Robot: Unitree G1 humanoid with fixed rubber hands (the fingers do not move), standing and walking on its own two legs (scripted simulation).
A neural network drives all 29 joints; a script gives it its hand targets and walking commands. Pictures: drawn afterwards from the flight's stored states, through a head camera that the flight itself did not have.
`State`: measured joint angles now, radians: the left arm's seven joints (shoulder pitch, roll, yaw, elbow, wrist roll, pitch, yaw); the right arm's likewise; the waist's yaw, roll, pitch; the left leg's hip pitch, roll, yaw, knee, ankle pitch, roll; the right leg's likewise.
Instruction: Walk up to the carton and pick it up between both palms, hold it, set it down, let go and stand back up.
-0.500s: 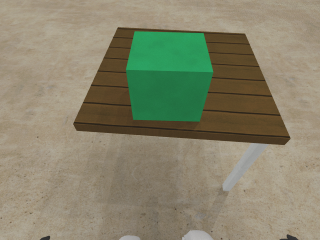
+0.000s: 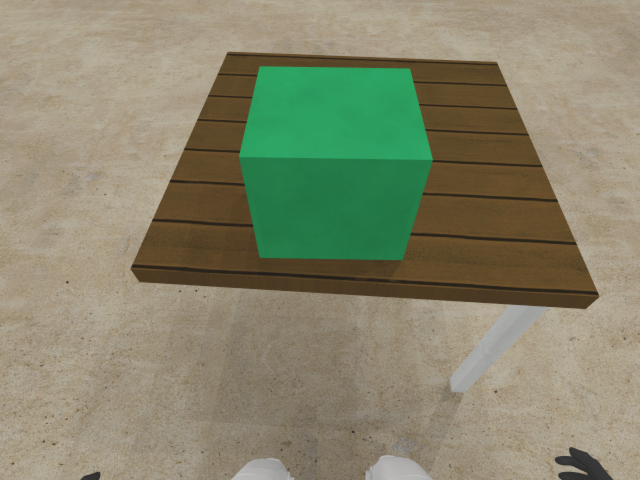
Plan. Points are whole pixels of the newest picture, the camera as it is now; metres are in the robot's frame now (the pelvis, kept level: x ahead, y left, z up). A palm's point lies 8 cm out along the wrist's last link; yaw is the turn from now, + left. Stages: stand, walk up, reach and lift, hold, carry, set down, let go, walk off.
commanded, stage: walk up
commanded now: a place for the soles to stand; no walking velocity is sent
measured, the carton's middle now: (332, 165) +0.60 +0.01 +0.02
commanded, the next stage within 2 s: reach and lift in 1.18 s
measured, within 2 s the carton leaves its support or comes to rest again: neither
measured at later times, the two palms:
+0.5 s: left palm out of the picture +0.09 +0.33 -0.10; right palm out of the picture +0.13 -0.32 -0.07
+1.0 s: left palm out of the picture +0.10 +0.32 -0.09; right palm out of the picture +0.13 -0.33 -0.07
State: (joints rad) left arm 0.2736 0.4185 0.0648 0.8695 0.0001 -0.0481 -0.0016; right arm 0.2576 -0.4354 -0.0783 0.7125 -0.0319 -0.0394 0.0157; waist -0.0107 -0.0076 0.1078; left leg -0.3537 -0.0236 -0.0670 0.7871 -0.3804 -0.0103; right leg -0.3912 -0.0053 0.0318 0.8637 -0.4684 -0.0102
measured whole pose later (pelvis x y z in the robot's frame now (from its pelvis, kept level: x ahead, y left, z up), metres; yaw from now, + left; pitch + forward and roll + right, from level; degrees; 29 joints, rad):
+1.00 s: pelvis +0.02 +0.00 +0.00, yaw -1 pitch -4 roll +0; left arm 0.27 0.42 0.06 0.87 0.00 -0.06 -0.01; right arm 0.23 -0.43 -0.08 0.71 -0.03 -0.03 0.01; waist -0.01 0.00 0.08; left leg -0.31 -0.01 -0.07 0.78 -0.42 -0.01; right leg -0.35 0.00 0.03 0.78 -0.37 0.00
